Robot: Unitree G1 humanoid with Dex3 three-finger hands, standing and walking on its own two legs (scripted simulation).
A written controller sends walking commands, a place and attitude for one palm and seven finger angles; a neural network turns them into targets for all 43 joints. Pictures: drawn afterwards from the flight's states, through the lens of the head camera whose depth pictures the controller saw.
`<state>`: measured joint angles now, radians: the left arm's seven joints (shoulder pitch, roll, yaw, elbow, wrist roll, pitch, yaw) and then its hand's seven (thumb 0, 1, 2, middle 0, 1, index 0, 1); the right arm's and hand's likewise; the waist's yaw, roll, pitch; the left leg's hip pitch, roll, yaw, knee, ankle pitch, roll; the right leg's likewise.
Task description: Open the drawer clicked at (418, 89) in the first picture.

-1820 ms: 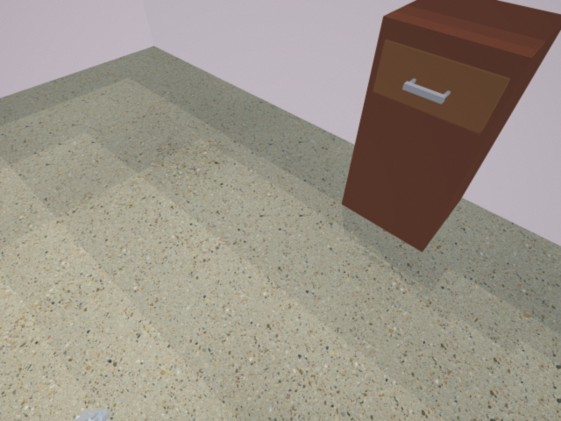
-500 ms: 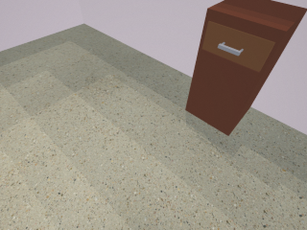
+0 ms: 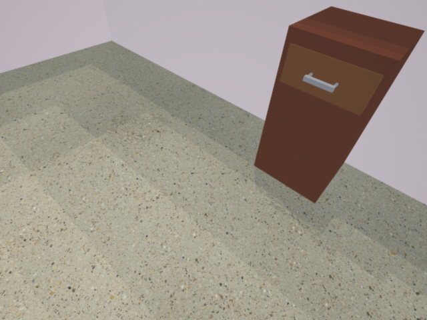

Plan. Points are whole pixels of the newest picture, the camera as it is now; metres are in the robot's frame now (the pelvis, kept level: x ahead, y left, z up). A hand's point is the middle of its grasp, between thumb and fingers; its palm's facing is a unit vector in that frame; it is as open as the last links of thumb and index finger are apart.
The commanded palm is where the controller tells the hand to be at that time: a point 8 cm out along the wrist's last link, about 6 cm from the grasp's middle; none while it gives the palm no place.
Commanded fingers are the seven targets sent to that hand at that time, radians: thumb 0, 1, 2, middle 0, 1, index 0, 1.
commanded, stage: walk to a spot facing it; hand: left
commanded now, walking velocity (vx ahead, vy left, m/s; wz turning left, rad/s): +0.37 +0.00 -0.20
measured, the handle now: (320, 81) +1.06 -0.38 -0.05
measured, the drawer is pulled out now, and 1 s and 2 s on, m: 0.00 0.00 0.00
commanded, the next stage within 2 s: turn to face it in 0.42 s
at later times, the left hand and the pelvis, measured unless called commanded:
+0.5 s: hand (167, 268) +0.28 +0.13 -0.18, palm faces -0.08 -0.97 -0.21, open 7.3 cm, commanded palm none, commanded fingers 0.00 0.90 0.90 -0.20 -0.30 -0.20 -0.30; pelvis +0.18 -0.05 -0.01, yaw -5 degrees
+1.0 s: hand (170, 230) +0.38 +0.14 -0.17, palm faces -0.20 -0.96 -0.19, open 7.4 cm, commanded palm none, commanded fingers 0.00 0.90 0.90 -0.20 -0.30 -0.20 -0.30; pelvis +0.29 -0.04 +0.01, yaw -17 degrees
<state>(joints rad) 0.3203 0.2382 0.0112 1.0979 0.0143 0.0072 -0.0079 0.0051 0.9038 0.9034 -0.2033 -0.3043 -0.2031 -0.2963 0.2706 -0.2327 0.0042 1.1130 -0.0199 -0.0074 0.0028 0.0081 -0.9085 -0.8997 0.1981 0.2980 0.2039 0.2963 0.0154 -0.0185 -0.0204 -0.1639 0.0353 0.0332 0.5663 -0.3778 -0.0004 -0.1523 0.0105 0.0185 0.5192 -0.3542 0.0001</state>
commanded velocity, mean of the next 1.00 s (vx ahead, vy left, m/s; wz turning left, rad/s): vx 0.15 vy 0.00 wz -0.34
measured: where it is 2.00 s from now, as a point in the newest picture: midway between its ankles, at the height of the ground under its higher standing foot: (226, 318)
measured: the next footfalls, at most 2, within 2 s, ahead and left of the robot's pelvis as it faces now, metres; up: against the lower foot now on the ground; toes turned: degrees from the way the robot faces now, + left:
right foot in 0.36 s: +0.28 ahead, -0.15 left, +0.00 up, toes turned -14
left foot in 0.74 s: +0.38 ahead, +0.07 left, +0.00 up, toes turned +0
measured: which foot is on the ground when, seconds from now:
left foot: down 0.00-0.36, up 0.38-0.72, down 0.74-1.00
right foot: down 0.00-0.00, up 0.02-0.34, down 0.36-0.76, up 0.78-1.00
